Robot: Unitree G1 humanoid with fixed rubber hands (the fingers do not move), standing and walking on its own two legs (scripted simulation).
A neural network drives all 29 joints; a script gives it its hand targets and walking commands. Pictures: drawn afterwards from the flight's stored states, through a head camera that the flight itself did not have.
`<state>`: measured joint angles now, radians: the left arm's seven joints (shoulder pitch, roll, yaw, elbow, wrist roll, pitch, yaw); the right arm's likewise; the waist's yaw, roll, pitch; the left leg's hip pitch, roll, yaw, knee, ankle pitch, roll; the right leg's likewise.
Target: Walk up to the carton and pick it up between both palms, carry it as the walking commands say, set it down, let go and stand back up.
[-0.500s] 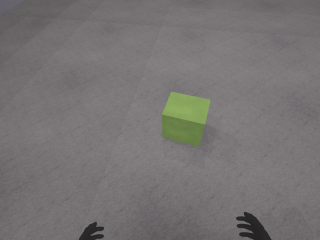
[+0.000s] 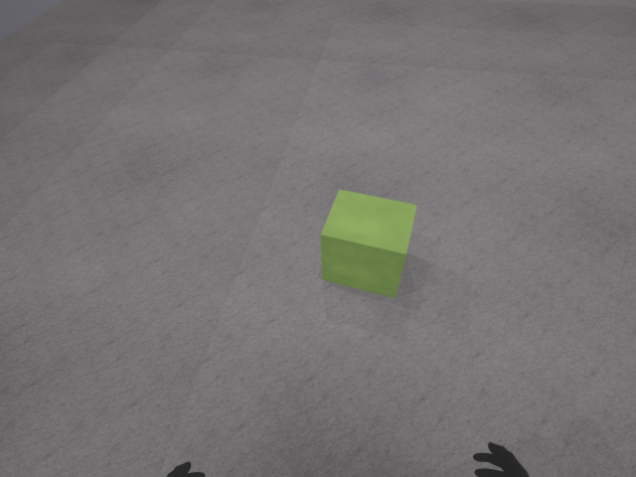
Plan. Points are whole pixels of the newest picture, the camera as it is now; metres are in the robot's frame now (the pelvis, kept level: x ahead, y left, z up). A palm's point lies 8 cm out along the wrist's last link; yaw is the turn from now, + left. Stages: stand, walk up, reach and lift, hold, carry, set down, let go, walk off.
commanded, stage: stand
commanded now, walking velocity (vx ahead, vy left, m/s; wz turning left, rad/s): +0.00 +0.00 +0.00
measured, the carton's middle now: (367, 244) +0.92 -0.15 -0.63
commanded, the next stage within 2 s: walk up in 0.50 s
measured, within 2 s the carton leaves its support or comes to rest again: neither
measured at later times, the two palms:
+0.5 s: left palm out of the picture +0.06 +0.23 -0.12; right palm out of the picture +0.04 -0.24 -0.13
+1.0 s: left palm out of the picture +0.11 +0.20 -0.11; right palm out of the picture -0.05 -0.32 -0.12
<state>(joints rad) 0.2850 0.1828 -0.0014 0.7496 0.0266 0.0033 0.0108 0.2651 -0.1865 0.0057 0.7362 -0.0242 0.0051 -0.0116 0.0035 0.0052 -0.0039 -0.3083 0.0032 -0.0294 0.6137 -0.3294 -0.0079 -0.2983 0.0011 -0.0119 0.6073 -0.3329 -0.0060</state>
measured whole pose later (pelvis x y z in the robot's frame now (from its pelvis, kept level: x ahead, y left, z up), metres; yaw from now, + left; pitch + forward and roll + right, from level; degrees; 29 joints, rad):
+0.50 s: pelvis +0.01 +0.00 +0.01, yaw +0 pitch +0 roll +0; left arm 0.27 0.18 0.00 0.91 0.02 -0.01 0.03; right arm 0.29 -0.19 0.00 0.92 -0.01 0.00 -0.03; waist -0.01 0.01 0.02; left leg -0.23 0.01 -0.03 0.51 -0.29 -0.01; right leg -0.21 0.01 -0.01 0.50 -0.29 -0.01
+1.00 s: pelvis +0.05 -0.07 +0.01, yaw -9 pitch -1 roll +1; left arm 0.36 0.28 0.05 0.88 0.06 -0.01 -0.05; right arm 0.45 -0.27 -0.03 1.01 -0.07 -0.06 -0.02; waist -0.02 0.00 0.04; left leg -0.05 0.12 0.09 0.44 -0.37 0.00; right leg -0.46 -0.07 -0.01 0.74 -0.31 0.01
